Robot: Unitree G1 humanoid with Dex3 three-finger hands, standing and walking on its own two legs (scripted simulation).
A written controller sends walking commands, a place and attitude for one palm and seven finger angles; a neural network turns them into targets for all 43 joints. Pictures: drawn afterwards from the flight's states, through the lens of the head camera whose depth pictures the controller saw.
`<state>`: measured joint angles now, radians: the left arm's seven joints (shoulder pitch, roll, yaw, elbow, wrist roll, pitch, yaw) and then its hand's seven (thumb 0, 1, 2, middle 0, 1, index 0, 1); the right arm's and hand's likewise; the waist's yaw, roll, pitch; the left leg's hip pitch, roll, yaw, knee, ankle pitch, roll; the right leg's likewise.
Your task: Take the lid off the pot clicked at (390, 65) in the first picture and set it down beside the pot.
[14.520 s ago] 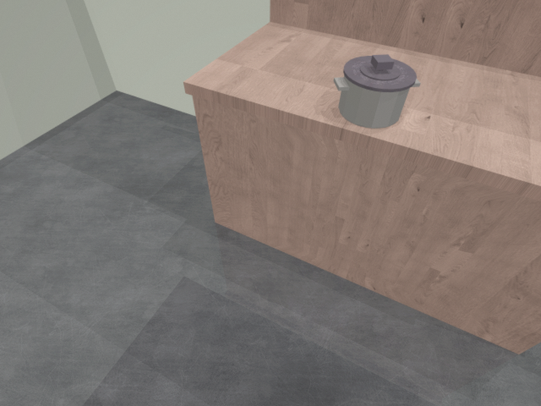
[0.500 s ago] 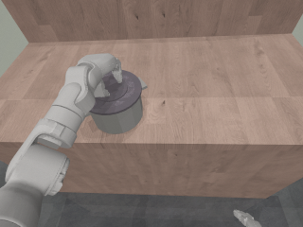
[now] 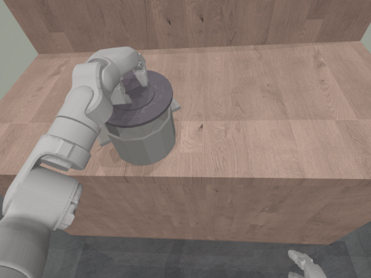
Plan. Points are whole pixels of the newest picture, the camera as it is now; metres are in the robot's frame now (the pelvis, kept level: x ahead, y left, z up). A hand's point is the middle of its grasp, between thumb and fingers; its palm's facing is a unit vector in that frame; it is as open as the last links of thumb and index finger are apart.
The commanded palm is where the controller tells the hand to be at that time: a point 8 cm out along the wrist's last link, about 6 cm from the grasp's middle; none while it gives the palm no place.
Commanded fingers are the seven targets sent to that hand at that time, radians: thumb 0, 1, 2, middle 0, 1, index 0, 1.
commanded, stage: lift the lid straight up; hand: left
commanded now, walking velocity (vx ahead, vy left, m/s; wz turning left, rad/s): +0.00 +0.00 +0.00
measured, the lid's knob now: (130, 86) +0.49 +0.12 +0.16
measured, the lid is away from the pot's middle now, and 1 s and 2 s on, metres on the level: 0.01 0.01 0.09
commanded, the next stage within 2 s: move the lid sideways beside the pot in 1.24 s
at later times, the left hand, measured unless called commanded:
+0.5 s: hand (112, 71) +0.45 +0.13 +0.22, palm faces -0.25 -0.05 -0.97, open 8.0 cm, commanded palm +0.43 +0.14 +0.30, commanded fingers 0.00 0.56 1.04 -0.88 -1.05 -0.84 -1.04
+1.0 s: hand (108, 50) +0.45 +0.12 +0.27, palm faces -0.18 -0.03 -0.98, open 8.0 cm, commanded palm +0.43 +0.14 +0.34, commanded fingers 0.00 0.56 1.04 -0.88 -1.05 -0.84 -1.04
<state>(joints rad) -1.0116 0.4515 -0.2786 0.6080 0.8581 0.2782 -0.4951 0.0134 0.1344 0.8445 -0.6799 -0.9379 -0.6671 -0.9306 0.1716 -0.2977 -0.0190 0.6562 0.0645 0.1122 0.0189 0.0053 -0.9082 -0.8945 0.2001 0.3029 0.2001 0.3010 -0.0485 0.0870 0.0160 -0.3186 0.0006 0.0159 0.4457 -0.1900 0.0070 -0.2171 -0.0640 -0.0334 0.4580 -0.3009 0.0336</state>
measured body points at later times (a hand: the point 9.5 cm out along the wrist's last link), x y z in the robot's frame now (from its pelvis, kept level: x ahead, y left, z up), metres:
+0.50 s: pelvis -0.01 +0.00 +0.00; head +0.02 -0.03 +0.45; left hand +0.46 +0.13 +0.28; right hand +0.13 -0.25 -0.13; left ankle +0.02 +0.12 -0.74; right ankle -0.05 -0.14 -0.74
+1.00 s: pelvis -0.02 +0.01 +0.00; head +0.01 -0.03 +0.45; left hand +0.46 +0.12 +0.32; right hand +0.12 -0.24 -0.13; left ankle +0.02 +0.12 -0.74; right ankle -0.05 -0.14 -0.74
